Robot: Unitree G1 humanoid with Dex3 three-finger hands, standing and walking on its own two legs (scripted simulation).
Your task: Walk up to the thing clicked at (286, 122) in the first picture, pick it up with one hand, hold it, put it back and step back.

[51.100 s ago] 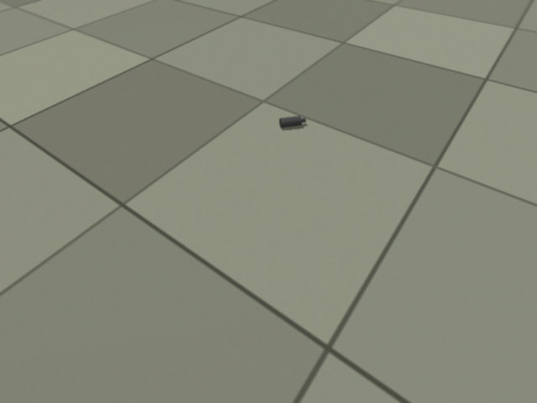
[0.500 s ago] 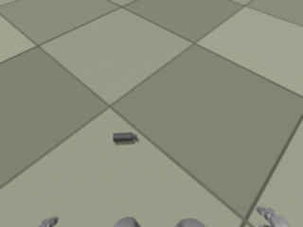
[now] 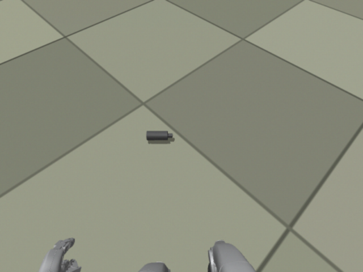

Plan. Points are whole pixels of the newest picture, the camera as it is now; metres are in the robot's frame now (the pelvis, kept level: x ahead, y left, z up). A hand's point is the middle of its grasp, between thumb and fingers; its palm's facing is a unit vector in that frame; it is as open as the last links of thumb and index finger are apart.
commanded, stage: step back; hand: left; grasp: from above
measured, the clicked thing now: (159, 135) +0.94 +0.17 -0.72
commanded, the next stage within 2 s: stand in 1.42 s
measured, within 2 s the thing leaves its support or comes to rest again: neither
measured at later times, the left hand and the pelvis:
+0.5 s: hand out of the picture -0.08 +0.26 -0.12, palm faces -0.03 -0.90 -0.43, open 7.4 cm; pelvis -0.15 -0.01 +0.01, yaw -3 degrees
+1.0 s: hand out of the picture -0.07 +0.24 -0.13, palm faces +0.03 -0.93 -0.37, open 7.4 cm; pelvis -0.14 -0.02 +0.01, yaw +0 degrees
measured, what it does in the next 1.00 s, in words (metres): walks backwards: right foot, then left foot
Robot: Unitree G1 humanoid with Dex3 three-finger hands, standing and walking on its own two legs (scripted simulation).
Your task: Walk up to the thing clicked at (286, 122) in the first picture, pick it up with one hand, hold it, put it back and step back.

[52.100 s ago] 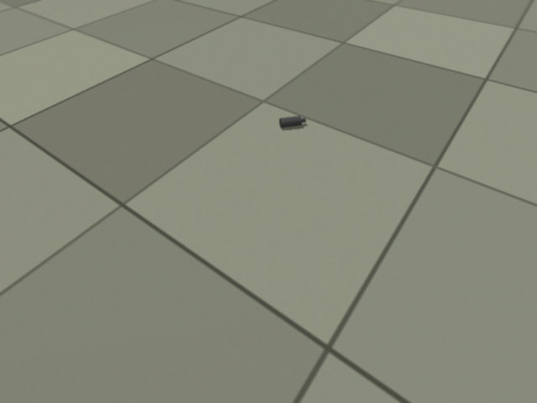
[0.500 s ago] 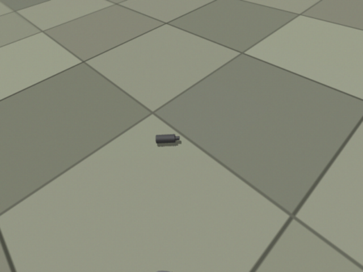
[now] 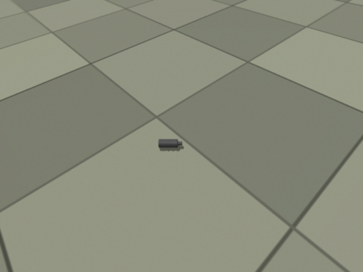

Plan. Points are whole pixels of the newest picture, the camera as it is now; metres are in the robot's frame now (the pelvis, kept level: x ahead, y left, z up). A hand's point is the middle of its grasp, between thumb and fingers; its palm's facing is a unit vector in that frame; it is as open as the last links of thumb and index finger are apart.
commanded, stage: step back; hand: left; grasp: from above
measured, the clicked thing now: (170, 143) +1.07 +0.19 -0.73
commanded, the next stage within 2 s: stand in 0.42 s
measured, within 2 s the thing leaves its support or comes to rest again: neither
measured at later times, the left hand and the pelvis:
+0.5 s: hand out of the picture +0.12 +0.28 -0.14, palm faces +0.00 -0.94 -0.35, open 7.4 cm; pelvis +0.03 +0.02 +0.01, yaw -1 degrees
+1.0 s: hand out of the picture +0.11 +0.27 -0.14, palm faces -0.05 -0.94 -0.33, open 7.4 cm; pelvis +0.03 +0.02 +0.02, yaw -1 degrees
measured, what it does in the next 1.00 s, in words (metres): steps on the spot: left foot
